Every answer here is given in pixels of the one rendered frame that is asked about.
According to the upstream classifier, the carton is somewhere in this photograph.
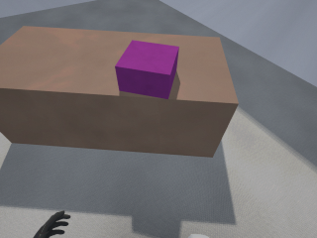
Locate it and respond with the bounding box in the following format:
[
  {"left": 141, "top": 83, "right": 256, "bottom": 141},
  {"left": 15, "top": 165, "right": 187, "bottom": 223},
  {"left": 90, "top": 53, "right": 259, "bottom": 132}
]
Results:
[{"left": 115, "top": 40, "right": 179, "bottom": 99}]

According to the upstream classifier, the pedestal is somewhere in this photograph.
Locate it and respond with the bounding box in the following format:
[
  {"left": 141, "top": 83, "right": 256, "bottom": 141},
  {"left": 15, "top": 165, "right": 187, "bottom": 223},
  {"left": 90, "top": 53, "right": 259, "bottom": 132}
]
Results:
[{"left": 0, "top": 26, "right": 239, "bottom": 158}]

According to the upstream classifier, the left robot hand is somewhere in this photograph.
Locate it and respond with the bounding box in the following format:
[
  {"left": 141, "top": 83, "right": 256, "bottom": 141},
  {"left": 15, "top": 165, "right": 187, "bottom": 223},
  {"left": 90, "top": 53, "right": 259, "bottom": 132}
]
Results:
[{"left": 34, "top": 210, "right": 71, "bottom": 238}]

